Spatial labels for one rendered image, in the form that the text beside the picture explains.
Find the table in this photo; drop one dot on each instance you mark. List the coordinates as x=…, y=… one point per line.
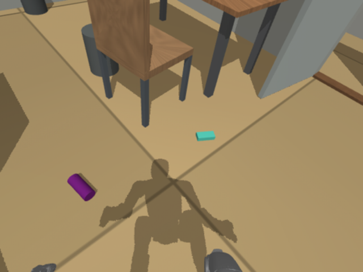
x=233, y=9

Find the chair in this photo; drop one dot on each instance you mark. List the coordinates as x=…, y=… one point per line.
x=122, y=31

